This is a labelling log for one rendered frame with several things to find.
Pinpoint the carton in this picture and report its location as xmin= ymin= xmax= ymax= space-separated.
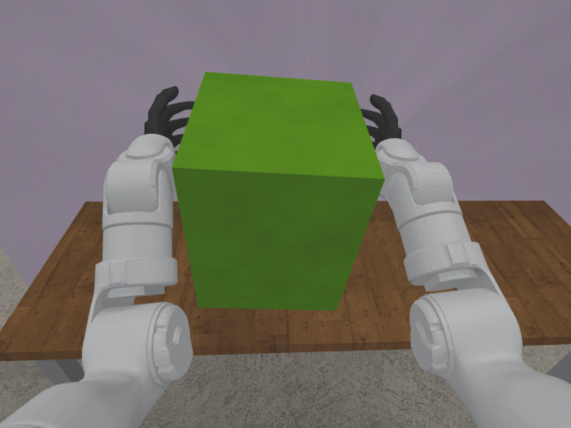
xmin=172 ymin=72 xmax=385 ymax=311

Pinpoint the right robot upper arm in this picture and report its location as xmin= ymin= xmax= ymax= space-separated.
xmin=410 ymin=287 xmax=571 ymax=428

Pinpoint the left robot upper arm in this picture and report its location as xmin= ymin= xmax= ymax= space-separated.
xmin=0 ymin=301 xmax=193 ymax=428

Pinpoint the left robot hand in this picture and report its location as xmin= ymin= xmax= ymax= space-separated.
xmin=144 ymin=86 xmax=194 ymax=155

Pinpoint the left robot forearm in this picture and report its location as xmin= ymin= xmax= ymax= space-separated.
xmin=82 ymin=134 xmax=178 ymax=373

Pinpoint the right robot forearm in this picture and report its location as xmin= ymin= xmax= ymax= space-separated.
xmin=375 ymin=138 xmax=523 ymax=356

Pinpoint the right robot hand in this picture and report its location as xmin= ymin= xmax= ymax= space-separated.
xmin=360 ymin=95 xmax=401 ymax=149

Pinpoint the table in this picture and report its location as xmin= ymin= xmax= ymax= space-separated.
xmin=0 ymin=201 xmax=571 ymax=385

